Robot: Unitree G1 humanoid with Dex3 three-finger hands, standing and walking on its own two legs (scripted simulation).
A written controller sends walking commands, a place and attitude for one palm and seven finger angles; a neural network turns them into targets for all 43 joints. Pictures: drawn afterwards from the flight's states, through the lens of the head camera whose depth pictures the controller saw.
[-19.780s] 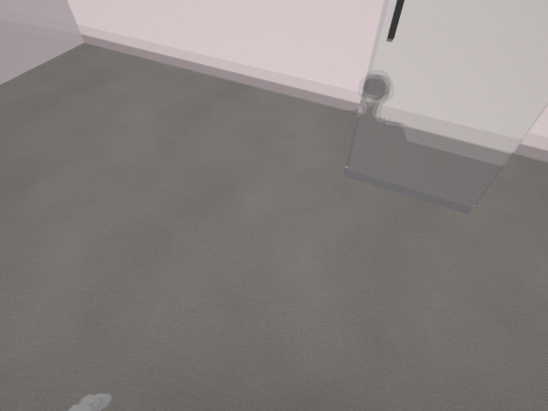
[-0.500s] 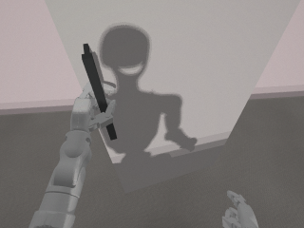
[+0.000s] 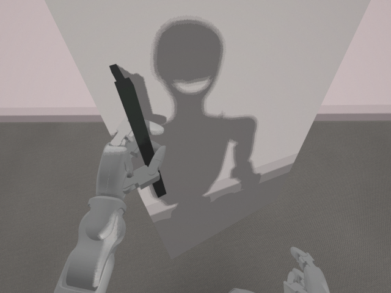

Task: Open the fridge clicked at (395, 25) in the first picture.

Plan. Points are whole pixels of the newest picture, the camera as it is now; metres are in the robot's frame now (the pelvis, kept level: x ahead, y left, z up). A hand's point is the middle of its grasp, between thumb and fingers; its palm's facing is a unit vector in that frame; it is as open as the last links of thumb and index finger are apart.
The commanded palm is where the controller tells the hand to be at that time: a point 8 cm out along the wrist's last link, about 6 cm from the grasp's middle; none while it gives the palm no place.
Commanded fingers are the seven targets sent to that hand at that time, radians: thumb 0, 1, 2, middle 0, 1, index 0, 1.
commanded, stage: walk backward, drawing the door open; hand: left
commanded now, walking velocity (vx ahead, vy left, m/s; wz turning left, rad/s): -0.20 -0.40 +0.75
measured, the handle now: (142, 144) +0.34 +0.09 +0.16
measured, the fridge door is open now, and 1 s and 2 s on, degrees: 31 58 74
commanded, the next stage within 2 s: stop walking and hold the door back in 1.34 s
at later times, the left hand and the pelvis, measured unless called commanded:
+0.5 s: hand (223, 232) +0.18 -0.04 +0.15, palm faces +0.23 -0.95 -0.20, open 6.5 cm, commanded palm +0.14 +0.00 +0.16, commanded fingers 0.00 0.90 0.90 -0.45 -1.40 -0.45 -1.40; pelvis -0.05 -0.20 +0.00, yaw +26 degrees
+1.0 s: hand (316, 275) +0.13 -0.14 +0.15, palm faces +0.74 -0.62 -0.27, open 6.6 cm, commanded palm +0.07 -0.14 +0.16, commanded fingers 0.00 0.90 0.90 -0.45 -1.40 -0.45 -1.40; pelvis +0.02 -0.44 -0.01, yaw +50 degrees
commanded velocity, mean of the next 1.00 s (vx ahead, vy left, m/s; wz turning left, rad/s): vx -0.21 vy -0.40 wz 0.75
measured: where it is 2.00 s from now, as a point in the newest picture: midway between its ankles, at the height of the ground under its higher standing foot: outside the picture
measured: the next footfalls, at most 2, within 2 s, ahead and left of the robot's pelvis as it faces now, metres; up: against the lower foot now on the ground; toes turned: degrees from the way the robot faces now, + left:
right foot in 0.18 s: +0.08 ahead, -0.19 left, +0.00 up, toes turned +10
left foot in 0.36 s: -0.02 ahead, +0.03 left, +0.00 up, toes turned +22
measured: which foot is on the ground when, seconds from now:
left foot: down 0.00-0.18, up 0.20-0.34, down 0.36-0.52, up 0.54-0.76, down 0.78-0.96, up 0.98-1.00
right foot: down 0.00-0.00, up 0.02-0.16, down 0.18-0.34, up 0.36-0.52, down 0.54-0.76, up 0.78-0.94, down 0.96-1.00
